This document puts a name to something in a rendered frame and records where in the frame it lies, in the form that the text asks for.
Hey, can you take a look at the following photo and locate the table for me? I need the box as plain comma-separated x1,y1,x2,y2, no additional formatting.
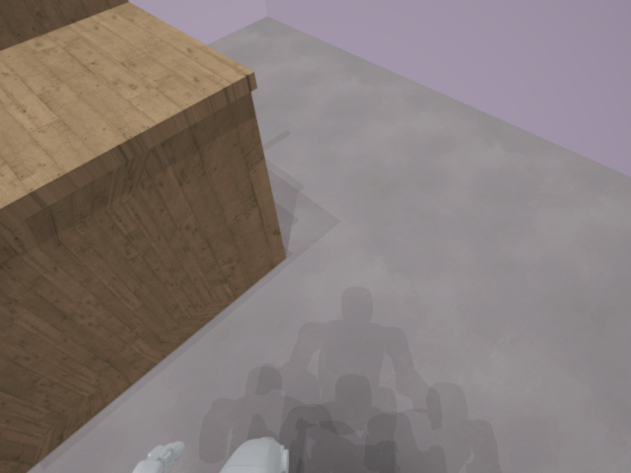
0,0,286,473

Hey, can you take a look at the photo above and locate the robot left thigh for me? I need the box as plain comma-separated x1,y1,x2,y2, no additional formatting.
220,439,289,473

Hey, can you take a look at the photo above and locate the robot left hand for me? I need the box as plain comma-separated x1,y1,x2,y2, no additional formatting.
132,441,184,473

